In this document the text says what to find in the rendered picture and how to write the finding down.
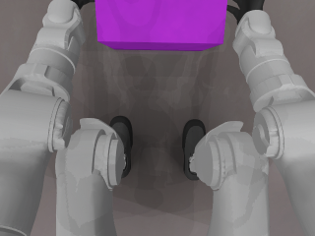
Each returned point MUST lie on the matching left robot hand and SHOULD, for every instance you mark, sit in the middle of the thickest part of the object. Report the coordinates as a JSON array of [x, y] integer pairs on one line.
[[81, 3]]

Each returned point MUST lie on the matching right robot foot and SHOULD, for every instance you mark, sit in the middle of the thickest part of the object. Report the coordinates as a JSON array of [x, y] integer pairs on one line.
[[194, 130]]

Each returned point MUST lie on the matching left robot upper arm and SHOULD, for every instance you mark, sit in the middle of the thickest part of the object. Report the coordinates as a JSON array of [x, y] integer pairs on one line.
[[32, 127]]

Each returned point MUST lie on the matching right robot shin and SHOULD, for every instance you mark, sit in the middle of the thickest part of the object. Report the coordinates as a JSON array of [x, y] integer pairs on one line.
[[230, 126]]

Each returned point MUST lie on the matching robot left forearm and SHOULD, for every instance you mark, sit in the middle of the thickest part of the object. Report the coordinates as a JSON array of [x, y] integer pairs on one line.
[[55, 54]]

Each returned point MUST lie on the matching right robot upper arm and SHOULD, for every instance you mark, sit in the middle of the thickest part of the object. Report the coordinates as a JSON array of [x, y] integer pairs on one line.
[[286, 134]]

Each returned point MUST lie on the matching right robot hand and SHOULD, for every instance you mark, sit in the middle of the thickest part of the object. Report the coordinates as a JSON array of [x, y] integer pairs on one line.
[[244, 7]]

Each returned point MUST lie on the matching robot right forearm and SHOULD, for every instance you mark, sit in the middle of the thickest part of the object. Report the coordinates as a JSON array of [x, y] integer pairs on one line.
[[263, 64]]

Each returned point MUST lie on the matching carton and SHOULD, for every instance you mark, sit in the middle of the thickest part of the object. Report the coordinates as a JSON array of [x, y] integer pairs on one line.
[[165, 25]]

